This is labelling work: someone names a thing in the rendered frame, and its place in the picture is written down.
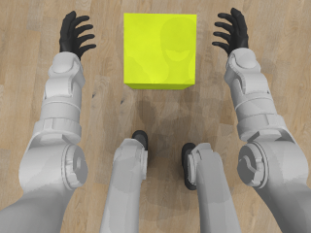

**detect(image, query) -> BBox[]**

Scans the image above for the left robot thigh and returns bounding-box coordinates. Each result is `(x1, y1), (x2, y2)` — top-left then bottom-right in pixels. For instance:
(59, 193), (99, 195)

(99, 145), (148, 233)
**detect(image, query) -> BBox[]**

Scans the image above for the carton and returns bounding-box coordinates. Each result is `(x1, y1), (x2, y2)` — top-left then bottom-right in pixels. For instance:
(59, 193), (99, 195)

(123, 13), (197, 90)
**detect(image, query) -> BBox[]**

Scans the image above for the robot left upper arm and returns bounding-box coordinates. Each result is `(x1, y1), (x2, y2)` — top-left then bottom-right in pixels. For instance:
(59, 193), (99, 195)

(0, 143), (88, 233)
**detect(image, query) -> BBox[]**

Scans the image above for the robot right upper arm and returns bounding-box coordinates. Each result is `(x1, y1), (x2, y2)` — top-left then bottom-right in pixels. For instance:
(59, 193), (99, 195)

(237, 141), (311, 233)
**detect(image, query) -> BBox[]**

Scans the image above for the robot left forearm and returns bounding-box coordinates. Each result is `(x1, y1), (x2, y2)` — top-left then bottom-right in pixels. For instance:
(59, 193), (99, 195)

(18, 51), (86, 189)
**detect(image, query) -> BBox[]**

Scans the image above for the robot right shin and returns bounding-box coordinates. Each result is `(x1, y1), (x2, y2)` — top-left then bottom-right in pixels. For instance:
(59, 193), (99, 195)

(188, 143), (224, 185)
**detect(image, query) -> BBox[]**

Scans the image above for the left robot hand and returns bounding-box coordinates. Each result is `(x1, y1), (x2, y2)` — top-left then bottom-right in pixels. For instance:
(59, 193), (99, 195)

(59, 11), (96, 61)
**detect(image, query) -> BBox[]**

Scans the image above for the right robot hand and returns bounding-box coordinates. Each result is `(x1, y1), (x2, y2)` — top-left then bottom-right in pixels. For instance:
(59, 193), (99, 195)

(212, 8), (249, 57)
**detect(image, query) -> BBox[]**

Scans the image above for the robot right forearm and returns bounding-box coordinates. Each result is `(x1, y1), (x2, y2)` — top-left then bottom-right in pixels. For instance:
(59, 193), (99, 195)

(224, 48), (309, 177)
